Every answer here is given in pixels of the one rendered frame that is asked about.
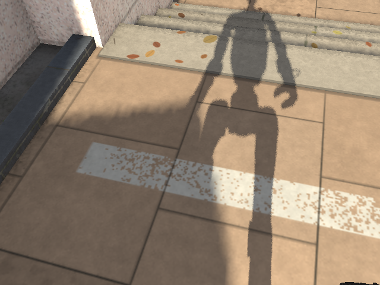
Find stairs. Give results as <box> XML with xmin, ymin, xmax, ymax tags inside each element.
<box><xmin>136</xmin><ymin>2</ymin><xmax>380</xmax><ymax>56</ymax></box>

